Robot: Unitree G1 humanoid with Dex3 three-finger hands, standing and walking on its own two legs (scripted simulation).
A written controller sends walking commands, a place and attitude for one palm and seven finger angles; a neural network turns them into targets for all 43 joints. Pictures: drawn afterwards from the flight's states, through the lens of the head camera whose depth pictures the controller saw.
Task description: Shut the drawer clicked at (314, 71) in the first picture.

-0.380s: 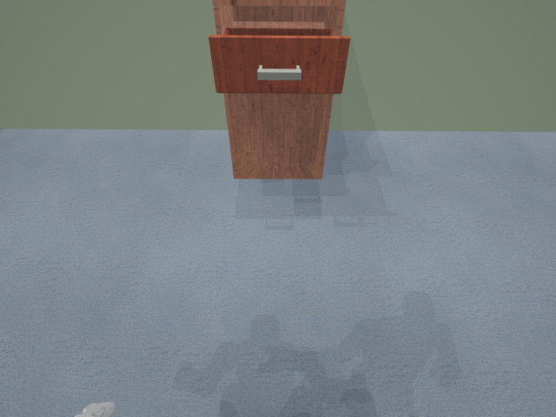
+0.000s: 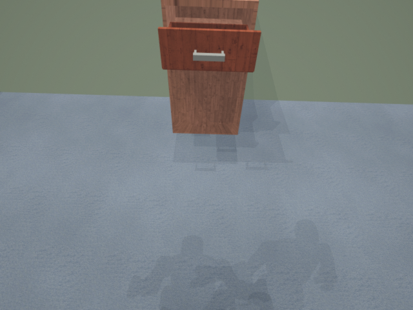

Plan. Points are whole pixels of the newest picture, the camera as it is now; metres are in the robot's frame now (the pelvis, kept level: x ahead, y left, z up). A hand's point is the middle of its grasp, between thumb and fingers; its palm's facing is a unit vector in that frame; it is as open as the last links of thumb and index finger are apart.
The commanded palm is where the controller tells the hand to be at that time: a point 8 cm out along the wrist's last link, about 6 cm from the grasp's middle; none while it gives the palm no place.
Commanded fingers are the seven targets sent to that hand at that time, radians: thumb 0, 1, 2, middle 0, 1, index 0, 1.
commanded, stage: stand and wait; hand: left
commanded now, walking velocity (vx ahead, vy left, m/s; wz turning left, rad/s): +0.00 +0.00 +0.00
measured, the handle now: (208, 54) +1.11 +0.06 -0.01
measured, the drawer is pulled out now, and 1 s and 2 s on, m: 0.30 0.30 0.30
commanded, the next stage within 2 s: look at it before walking up in 0.44 s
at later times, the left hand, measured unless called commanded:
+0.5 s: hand out of the picture +0.06 +0.25 -0.15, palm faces -0.02 -0.94 -0.33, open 7.4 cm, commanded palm none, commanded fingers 0.00 0.90 0.90 -0.20 -0.30 -0.20 -0.30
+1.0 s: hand out of the picture +0.08 +0.24 -0.15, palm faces -0.02 -0.94 -0.33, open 7.4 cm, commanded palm none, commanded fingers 0.00 0.90 0.90 -0.20 -0.30 -0.20 -0.30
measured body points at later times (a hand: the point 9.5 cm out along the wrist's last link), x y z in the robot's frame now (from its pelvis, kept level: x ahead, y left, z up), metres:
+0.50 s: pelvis -0.01 +0.00 +0.00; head -0.01 +0.00 +0.45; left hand +0.06 +0.30 -0.13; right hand +0.06 -0.29 -0.13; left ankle +0.01 +0.12 -0.74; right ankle +0.01 -0.12 -0.74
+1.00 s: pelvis +0.00 +0.00 +0.00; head +0.00 +0.00 +0.45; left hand +0.08 +0.29 -0.13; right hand +0.09 -0.30 -0.13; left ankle +0.01 +0.12 -0.74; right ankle +0.01 -0.12 -0.74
